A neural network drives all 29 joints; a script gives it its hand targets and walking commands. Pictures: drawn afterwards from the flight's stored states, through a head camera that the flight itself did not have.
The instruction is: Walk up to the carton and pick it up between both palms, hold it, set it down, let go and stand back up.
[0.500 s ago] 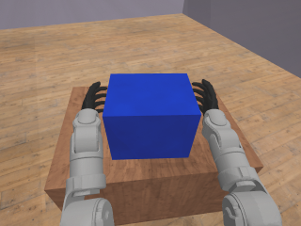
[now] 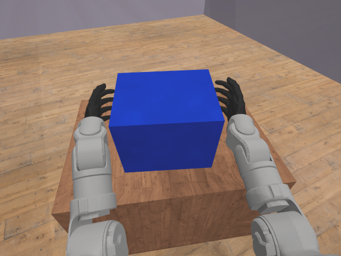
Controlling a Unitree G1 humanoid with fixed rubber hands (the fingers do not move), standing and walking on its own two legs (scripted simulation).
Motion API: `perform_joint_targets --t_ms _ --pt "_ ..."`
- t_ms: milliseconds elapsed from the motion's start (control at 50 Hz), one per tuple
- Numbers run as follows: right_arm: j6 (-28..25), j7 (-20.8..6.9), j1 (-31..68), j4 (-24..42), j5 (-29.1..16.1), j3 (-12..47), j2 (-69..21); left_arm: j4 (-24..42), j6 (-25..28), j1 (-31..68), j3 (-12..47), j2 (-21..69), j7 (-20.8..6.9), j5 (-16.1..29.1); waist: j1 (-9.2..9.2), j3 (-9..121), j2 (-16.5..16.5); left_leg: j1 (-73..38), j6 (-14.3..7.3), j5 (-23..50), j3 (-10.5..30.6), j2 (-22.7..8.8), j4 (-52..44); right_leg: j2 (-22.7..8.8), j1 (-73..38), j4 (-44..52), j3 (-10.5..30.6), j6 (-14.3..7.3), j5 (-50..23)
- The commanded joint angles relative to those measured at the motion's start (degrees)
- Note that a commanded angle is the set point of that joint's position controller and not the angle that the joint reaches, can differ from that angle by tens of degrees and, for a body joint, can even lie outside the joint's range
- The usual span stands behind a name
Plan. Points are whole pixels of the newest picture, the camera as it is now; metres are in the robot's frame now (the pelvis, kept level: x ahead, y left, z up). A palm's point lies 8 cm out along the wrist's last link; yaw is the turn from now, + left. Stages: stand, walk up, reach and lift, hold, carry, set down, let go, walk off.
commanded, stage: hold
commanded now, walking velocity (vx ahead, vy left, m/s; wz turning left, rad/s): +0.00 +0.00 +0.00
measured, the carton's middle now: (166, 121) +0.40 +0.01 +0.13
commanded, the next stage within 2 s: none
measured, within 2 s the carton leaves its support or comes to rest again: neither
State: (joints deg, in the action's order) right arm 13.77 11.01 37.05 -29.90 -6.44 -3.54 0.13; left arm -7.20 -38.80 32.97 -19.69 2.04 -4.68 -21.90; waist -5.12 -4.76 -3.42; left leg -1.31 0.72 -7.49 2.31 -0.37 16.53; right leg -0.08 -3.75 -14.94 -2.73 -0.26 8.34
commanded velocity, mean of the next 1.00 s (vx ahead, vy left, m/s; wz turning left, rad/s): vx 0.00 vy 0.00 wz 0.00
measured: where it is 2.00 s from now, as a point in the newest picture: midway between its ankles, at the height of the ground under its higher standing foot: outside the picture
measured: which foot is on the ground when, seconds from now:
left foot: down 0.00-1.00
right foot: down 0.00-1.00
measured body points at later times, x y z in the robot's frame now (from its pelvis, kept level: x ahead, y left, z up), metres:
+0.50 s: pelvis +0.00 +0.00 +0.00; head -0.03 +0.04 +0.45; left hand +0.38 +0.17 +0.17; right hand +0.38 -0.15 +0.18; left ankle +0.03 +0.13 -0.75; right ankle +0.01 -0.11 -0.75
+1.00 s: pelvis +0.00 +0.00 +0.00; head -0.03 +0.03 +0.45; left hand +0.38 +0.16 +0.17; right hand +0.38 -0.15 +0.18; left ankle +0.03 +0.13 -0.75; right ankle +0.01 -0.11 -0.75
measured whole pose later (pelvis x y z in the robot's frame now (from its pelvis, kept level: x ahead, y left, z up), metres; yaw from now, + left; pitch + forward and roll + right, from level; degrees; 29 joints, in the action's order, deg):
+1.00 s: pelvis +0.00 +0.00 +0.00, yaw +0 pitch -11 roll -1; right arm 11.2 9.9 36.9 -30.2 -6.6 -3.7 0.9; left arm -5.1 -38.8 32.5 -18.2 2.5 -3.5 -22.0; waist -5.0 -6.0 -4.0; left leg -1.2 0.5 -7.9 1.3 -0.6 17.2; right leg -0.1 -4.0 -14.7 -3.1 -0.2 8.2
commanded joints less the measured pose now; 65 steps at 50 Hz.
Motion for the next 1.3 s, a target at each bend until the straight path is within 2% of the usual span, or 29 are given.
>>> perform_joint_targets --t_ms 0,160,280,480,900,1280 --pt "-4.7 -7.9 38.6 14.2 -2.4 19.5 -27.2 6.7 5.0 37.4 26.6 25.7 -7.8 10.1 -0.43 23.6 3.4 -5.3 0.0 8.3 -5.2 2.4 -0.7 2.3 -1.9 1.6 -3.7 2.1 -6.9" --pt "-5.6 -8.8 37.2 10.0 -1.3 17.4 -25.3 4.8 4.3 35.9 24.6 25.1 -7.1 8.3 0.22 21.5 4.0 -4.8 -0.3 6.2 -5.5 2.0 -1.6 2.2 -0.8 2.1 -3.9 1.6 -2.8" --pt "-6.2 -8.6 36.8 10.7 -2.2 18.1 -24.9 6.5 4.3 34.9 25.5 25.2 -7.0 8.4 -0.22 22.9 4.4 -6.6 0.4 11.2 -5.5 2.2 0.0 2.3 -2.2 1.6 -3.9 1.8 -7.1" --pt "-6.2 -8.2 35.2 13.2 -3.1 19.9 -24.8 9.2 4.4 33.3 27.5 25.2 -6.9 9.2 -0.84 22.6 4.4 -7.1 1.0 13.9 -5.2 2.3 0.7 2.4 -3.2 1.2 -4.0 2.1 -10.2" --pt "-5.5 -8.0 35.3 12.9 -2.6 19.8 -25.3 8.3 4.0 33.6 26.2 24.6 -7.2 9.0 -0.25 21.8 3.5 -5.3 0.1 9.8 -5.6 2.4 -0.5 2.0 -3.2 1.4 -3.7 2.2 -8.8" --pt "-6.1 -8.3 35.5 12.6 -2.3 19.1 -24.8 8.2 4.1 33.8 26.4 24.7 -7.1 8.9 -0.49 22.0 4.0 -6.2 0.4 10.6 -5.6 2.2 -0.2 2.2 -2.6 1.4 -4.1 2.0 -8.1"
